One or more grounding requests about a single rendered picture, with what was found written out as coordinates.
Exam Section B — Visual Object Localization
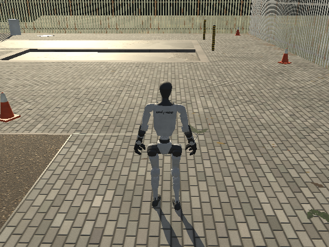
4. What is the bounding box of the left robot foot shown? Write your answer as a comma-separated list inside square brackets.
[152, 194, 161, 207]

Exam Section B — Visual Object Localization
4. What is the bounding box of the robot right forearm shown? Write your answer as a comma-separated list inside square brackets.
[185, 125, 195, 146]

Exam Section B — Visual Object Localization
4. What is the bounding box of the robot left hand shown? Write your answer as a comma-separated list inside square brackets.
[134, 142, 145, 155]

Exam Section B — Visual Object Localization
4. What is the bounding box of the right robot upper arm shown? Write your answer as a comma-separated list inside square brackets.
[176, 104, 189, 132]

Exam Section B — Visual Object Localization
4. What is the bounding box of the humanoid robot torso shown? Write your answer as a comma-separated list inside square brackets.
[153, 102, 177, 154]

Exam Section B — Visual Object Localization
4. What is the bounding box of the robot right hand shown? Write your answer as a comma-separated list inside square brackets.
[185, 143, 197, 155]

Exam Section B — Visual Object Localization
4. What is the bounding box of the left robot upper arm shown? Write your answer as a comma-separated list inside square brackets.
[140, 103, 154, 131]

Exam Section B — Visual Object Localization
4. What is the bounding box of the robot left forearm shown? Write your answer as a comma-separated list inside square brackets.
[136, 123, 145, 145]

